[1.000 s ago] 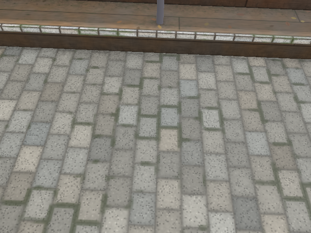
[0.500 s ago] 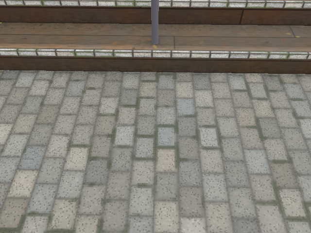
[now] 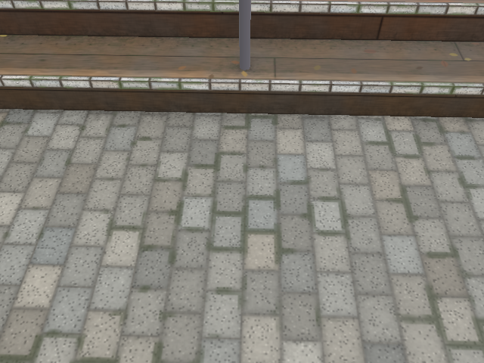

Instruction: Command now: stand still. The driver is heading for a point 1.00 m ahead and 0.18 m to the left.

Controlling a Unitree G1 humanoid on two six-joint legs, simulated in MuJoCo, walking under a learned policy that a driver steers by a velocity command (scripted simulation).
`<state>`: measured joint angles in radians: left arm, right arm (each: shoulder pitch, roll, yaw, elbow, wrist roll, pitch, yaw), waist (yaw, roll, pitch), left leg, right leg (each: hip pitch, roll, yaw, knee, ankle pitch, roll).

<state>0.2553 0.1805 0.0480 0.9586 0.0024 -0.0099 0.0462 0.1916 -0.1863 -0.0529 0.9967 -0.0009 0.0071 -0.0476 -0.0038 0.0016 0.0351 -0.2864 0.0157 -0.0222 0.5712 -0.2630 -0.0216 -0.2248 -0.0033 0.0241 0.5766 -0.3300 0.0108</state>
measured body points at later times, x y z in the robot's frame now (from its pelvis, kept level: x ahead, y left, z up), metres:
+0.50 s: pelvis +0.00 +0.00 +0.00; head +0.01 +0.00 +0.45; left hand +0.01 +0.23 -0.15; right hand +0.03 -0.24 -0.15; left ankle +0.03 +0.13 -0.73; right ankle -0.01 -0.13 -0.73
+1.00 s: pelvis +0.00 +0.00 +0.00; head +0.02 +0.00 +0.45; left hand -0.01 +0.23 -0.15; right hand +0.02 -0.23 -0.15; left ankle +0.03 +0.13 -0.73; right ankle -0.01 -0.13 -0.73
